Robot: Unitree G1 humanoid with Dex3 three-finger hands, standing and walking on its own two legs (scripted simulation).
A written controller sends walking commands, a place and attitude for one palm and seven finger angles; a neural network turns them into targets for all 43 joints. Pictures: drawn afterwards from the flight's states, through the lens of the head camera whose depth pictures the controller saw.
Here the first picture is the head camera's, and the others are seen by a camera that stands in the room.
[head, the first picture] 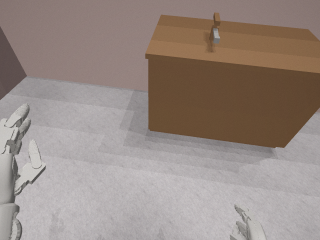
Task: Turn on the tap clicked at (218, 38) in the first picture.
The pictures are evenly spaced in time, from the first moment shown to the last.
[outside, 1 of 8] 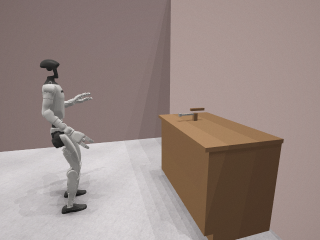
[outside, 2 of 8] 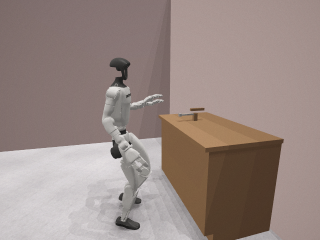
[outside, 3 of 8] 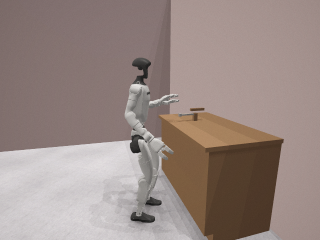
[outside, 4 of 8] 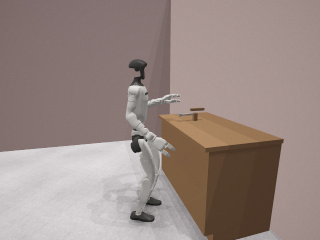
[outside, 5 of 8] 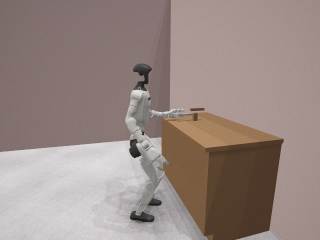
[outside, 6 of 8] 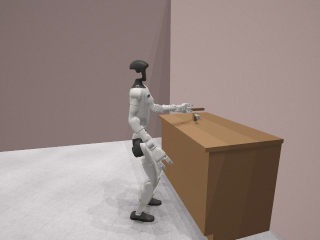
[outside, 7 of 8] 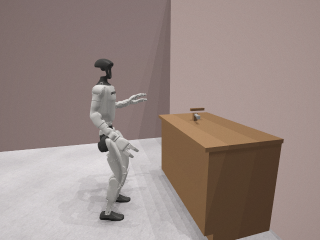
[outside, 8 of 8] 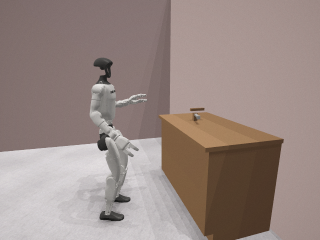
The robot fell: no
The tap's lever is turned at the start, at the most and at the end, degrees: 0 75 75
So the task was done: yes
